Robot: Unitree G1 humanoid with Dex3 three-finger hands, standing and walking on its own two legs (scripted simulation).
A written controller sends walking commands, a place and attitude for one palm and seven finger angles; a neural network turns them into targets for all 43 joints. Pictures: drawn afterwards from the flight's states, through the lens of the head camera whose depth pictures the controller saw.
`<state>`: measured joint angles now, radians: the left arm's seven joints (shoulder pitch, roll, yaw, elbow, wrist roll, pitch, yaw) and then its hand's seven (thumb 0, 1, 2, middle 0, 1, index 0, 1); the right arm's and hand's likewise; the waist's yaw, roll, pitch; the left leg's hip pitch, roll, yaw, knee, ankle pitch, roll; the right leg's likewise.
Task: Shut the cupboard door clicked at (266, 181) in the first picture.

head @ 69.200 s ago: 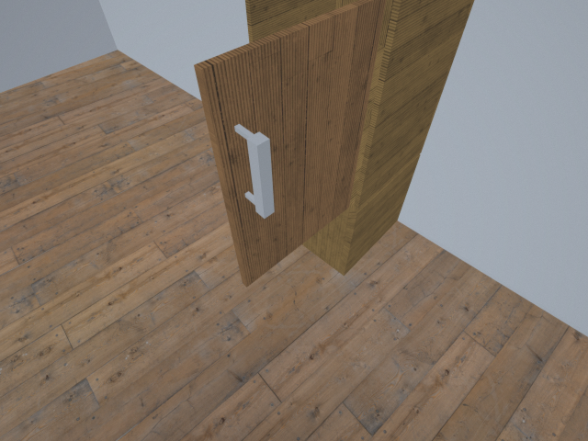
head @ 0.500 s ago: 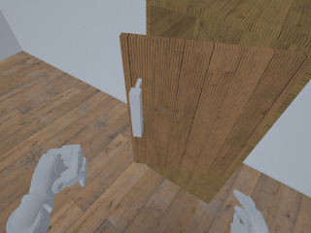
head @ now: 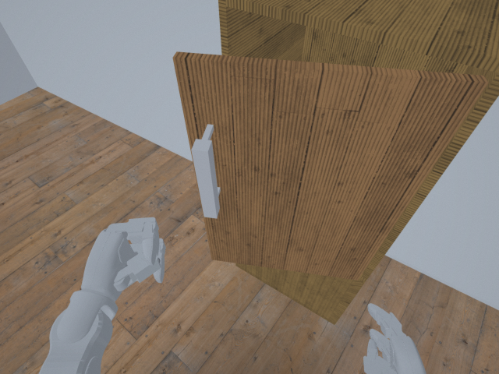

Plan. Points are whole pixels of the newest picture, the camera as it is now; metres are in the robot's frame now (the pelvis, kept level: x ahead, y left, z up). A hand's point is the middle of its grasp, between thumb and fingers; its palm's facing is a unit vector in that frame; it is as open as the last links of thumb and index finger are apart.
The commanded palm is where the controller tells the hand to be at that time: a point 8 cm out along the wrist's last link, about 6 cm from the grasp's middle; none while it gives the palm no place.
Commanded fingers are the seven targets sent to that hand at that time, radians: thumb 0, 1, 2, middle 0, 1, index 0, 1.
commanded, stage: bring the fist close to the handle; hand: left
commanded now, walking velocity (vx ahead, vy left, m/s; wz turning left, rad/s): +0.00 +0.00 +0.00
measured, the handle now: (210, 173) +0.43 +0.10 +0.08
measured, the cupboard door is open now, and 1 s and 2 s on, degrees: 24 24 12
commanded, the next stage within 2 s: push the door shut along its arc in 1.06 s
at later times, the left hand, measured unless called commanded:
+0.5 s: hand (204, 238) +0.29 +0.09 +0.09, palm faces -0.12 -0.99 -0.02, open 3.1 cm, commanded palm +0.28 +0.14 +0.09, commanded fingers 0.00 0.90 0.90 -1.30 -1.50 -1.30 -1.50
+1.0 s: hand (217, 227) +0.31 +0.08 +0.09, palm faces -0.09 -1.00 -0.03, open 3.1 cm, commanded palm +0.29 +0.13 +0.09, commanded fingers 0.00 0.90 0.90 -1.30 -1.50 -1.30 -1.50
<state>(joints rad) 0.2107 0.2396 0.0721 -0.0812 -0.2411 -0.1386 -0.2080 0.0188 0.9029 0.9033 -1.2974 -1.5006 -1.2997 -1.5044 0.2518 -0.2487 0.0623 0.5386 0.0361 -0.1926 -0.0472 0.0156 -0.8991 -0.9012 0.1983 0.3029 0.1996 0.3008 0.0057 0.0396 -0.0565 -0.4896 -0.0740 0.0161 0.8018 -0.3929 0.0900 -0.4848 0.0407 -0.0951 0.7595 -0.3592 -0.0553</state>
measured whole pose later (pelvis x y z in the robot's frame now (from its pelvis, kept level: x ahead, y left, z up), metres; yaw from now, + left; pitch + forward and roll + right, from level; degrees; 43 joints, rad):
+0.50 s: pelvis +0.01 -0.02 +0.00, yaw +0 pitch +5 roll +0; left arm 0.08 0.17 -0.03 0.01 -0.19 -0.14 -0.10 0.02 0.90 0.90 -1.30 -1.50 -1.30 -1.50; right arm 0.24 -0.25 0.05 0.54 0.04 -0.13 -0.03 0.02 -0.90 -0.90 0.20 0.30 0.20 0.30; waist 0.00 0.04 -0.06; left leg -0.48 -0.07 0.02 0.79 -0.40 0.07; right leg -0.49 0.05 -0.09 0.77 -0.38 -0.08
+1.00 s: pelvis +0.01 -0.03 +0.00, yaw -1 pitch +5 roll +0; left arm 0.02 0.15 -0.04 0.09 -0.17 -0.17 -0.05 0.02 0.90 0.90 -1.30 -1.50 -1.30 -1.50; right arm 0.24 -0.25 0.04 0.55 0.04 -0.05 -0.01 0.01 -0.90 -0.90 0.20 0.30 0.20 0.30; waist -0.01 0.04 -0.05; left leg -0.44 -0.06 0.03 0.75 -0.39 0.05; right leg -0.46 0.06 -0.08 0.74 -0.37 -0.09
